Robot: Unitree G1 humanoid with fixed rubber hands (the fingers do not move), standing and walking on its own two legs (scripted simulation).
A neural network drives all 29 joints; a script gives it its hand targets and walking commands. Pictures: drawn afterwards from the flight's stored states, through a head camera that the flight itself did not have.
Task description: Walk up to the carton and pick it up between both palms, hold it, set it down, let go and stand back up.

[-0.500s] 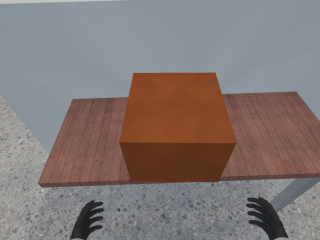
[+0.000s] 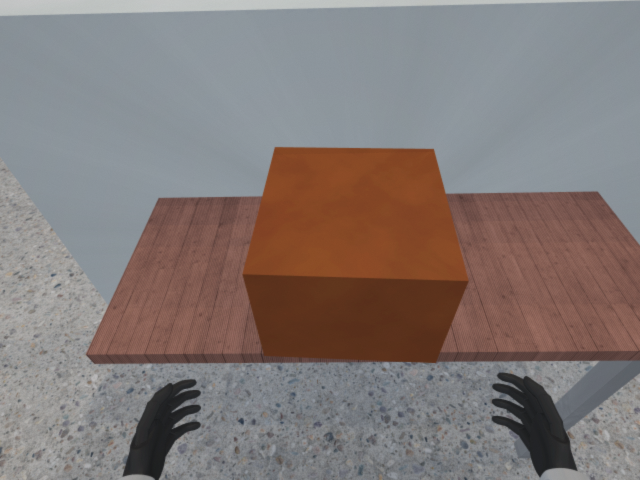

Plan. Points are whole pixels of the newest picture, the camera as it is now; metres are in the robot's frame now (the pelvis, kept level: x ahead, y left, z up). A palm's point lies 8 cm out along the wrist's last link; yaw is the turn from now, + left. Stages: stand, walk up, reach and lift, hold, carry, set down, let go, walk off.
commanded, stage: reach and lift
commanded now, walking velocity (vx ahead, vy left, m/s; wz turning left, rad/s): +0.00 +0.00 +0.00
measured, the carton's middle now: (351, 249) +0.45 -0.01 +0.01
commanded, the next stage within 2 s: none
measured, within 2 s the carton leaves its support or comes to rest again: neither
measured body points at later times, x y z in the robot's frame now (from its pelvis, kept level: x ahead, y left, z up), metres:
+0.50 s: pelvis +0.02 +0.00 +0.00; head +0.01 +0.00 +0.45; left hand +0.25 +0.24 +0.03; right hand +0.26 -0.23 +0.02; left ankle +0.02 +0.12 -0.74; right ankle +0.01 -0.13 -0.74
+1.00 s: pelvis +0.03 +0.00 +0.01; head +0.05 +0.00 +0.45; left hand +0.34 +0.23 +0.08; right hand +0.31 -0.24 +0.07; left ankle +0.02 +0.12 -0.74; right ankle +0.01 -0.13 -0.74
